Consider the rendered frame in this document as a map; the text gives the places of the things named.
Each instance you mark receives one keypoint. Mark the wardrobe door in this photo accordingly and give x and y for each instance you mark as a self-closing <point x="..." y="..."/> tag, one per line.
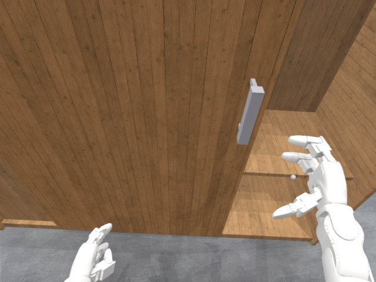
<point x="15" y="200"/>
<point x="127" y="111"/>

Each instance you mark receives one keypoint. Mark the right robot forearm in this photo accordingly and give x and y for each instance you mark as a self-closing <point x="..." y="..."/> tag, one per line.
<point x="341" y="238"/>

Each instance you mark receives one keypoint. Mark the robot left hand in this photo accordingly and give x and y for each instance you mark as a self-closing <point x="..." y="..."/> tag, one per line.
<point x="87" y="258"/>

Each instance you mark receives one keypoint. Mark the robot right hand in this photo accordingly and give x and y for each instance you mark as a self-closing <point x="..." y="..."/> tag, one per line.
<point x="327" y="174"/>

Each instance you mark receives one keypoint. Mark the handle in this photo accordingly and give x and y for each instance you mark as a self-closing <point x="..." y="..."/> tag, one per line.
<point x="252" y="107"/>

